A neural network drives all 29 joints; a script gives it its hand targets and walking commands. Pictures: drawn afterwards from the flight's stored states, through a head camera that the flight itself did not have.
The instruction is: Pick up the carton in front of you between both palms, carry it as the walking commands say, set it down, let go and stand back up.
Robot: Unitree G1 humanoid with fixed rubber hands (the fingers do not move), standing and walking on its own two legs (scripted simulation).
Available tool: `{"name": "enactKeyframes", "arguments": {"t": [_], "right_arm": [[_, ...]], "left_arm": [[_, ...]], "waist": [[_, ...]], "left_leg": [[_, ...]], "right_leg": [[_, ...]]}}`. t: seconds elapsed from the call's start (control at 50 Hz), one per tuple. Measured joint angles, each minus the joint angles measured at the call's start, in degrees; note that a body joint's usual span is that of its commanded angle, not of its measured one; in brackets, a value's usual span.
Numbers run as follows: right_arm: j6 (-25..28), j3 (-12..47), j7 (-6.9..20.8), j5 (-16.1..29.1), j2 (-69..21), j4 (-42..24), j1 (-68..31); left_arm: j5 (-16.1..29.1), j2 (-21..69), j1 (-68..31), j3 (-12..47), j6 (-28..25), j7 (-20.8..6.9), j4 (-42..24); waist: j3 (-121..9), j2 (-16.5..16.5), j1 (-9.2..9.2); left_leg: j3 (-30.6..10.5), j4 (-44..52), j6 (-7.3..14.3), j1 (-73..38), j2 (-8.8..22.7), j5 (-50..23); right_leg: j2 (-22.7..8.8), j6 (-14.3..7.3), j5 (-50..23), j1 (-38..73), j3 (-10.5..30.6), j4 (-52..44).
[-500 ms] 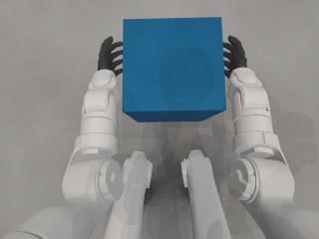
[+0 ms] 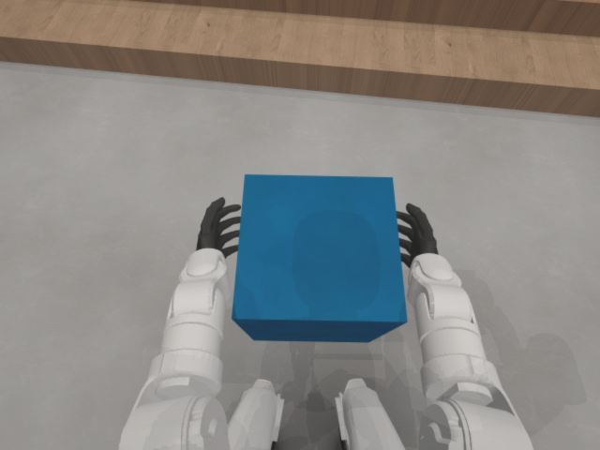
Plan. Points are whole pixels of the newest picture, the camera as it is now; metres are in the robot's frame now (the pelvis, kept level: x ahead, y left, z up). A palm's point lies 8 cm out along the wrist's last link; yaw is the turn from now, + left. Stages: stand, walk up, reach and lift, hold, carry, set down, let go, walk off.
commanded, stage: reach and lift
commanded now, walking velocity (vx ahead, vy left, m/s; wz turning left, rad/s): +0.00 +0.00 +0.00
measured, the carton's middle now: (314, 269) +0.38 -0.01 -0.11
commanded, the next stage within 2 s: hold in 1.54 s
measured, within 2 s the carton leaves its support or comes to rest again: neither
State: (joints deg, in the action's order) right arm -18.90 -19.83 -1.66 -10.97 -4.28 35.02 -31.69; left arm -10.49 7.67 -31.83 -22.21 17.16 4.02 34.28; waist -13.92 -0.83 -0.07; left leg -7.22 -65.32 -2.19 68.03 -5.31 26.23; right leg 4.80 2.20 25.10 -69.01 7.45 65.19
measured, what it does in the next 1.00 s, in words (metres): rises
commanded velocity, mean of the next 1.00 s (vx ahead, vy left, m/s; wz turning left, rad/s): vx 0.00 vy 0.00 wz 0.00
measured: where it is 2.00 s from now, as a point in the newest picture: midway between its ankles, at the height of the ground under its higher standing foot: outside the picture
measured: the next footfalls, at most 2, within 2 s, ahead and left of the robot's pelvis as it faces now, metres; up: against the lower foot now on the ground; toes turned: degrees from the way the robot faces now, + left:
none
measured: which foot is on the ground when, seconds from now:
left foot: down 0.00-1.00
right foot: down 0.00-1.00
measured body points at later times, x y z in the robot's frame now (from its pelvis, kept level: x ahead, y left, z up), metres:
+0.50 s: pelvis +0.04 +0.00 +0.10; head +0.02 +0.00 +0.55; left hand +0.34 +0.15 +0.10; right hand +0.34 -0.15 +0.10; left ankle +0.03 +0.13 -0.64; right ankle +0.04 -0.13 -0.64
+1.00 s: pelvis +0.02 +0.00 +0.10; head -0.01 +0.00 +0.55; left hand +0.34 +0.15 +0.13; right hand +0.33 -0.15 +0.12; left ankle +0.03 +0.13 -0.64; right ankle +0.04 -0.13 -0.64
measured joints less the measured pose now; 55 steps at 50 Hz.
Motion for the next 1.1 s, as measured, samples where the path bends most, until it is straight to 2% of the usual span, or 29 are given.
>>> {"name": "enactKeyframes", "arguments": {"t": [0.28,0.5,0.58,0.7,0.88,1.1], "right_arm": [[-1.9,3.4,0.2,-0.5,-2.1,-4.3,12.5],[-10.7,7.1,-0.6,-1.1,-3.8,-13.1,19.8],[-14.2,7.7,-0.1,-2.5,-3.7,-13.9,19.8],[-16.5,4.9,1.2,-5.1,-4.4,-11.5,16.6],[-16.7,3.5,1.4,-5.4,-5.0,-13.3,14.3],[-18.5,5.8,1.3,-5.5,-4.6,-15.0,15.7]], "left_arm": [[-0.5,1.7,12.6,3.8,2.2,-0.5,-4.4],[-0.9,0.6,18.9,8.5,10.6,-1.7,-11.2],[-2.6,0.6,18.7,8.7,14.2,-2.3,-11.9],[-5.6,1.4,15.3,6.1,16.8,-3.3,-9.7],[-6.2,2.0,13.1,4.5,16.6,-3.9,-11.3],[-6.0,1.4,15.1,6.4,18.4,-4.0,-13.6]], "waist": [[2.7,0.0,0.08],[5.5,0.2,0.14],[7.0,0.3,0.12],[10.2,0.5,0.04],[12.0,0.5,-0.07],[12.3,0.5,0.05]], "left_leg": [[-0.8,20.7,1.0,-27.7,1.3,-5.6],[-1.5,35.6,1.3,-49.5,2.4,-10.4],[-1.6,38.6,1.4,-55.3,2.7,-11.6],[-1.4,38.6,1.4,-57.5,2.7,-12.2],[-1.1,38.2,1.2,-57.2,2.8,-12.5],[-1.3,41.2,1.2,-60.2,3.2,-13.1]], "right_leg": [[-1.2,-0.6,-5.5,27.7,0.9,-20.7],[-2.1,-1.1,-10.3,49.8,0.9,-35.7],[-2.3,-1.3,-11.5,55.6,0.8,-38.8],[-2.3,-1.2,-12.1,57.8,0.8,-38.9],[-2.2,-1.2,-12.3,57.3,0.8,-38.2],[-2.4,-1.4,-13.0,60.3,0.5,-41.2]]}}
